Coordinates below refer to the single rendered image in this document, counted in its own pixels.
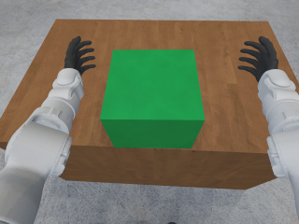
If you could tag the pedestal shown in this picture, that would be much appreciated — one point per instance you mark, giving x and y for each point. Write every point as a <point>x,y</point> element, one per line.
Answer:
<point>230,151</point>

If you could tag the robot right upper arm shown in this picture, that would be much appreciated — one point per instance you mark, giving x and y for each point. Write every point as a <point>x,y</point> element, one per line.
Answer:
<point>283,153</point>

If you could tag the carton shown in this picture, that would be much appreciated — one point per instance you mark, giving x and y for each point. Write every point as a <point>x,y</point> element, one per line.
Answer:
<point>152,99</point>

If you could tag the robot right forearm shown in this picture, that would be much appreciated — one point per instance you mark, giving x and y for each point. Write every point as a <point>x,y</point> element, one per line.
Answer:
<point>280,101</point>

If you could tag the robot left upper arm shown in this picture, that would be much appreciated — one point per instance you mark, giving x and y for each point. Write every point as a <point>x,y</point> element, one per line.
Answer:
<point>39,152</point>

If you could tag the left robot hand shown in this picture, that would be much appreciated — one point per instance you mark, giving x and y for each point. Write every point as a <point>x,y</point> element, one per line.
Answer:
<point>73,54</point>

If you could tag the right robot hand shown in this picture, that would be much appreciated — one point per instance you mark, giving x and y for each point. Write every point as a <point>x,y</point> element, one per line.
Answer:
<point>267,57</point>

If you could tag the robot left forearm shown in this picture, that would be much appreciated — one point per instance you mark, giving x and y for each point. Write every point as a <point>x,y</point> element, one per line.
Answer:
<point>60,107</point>

